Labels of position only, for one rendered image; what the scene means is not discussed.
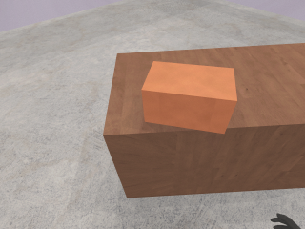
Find right robot hand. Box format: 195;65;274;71
270;213;301;229

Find pedestal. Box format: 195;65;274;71
103;43;305;198

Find carton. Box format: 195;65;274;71
141;61;237;134

